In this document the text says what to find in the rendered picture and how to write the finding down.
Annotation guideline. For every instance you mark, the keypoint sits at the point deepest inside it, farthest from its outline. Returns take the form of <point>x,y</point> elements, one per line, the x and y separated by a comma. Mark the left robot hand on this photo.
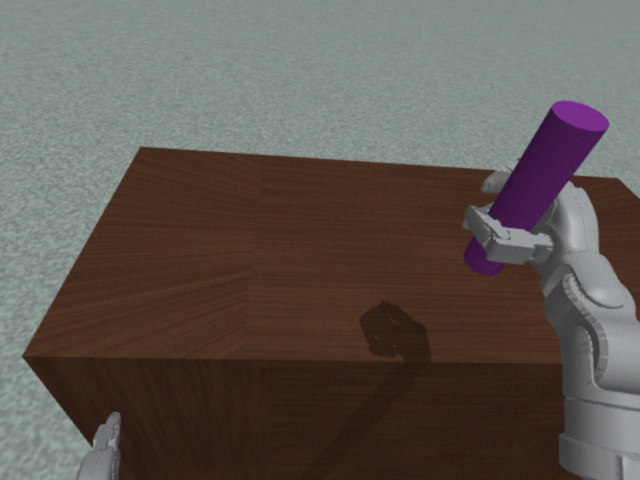
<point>103,462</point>

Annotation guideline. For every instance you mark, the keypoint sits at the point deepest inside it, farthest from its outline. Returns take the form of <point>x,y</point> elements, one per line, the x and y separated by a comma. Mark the right robot hand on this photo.
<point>568,225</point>

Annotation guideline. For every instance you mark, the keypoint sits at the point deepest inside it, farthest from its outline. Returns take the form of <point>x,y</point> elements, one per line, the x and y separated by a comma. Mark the can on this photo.
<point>564,139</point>

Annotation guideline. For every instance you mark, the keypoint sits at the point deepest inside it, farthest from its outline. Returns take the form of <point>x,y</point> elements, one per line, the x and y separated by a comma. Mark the right robot arm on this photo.
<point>594,316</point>

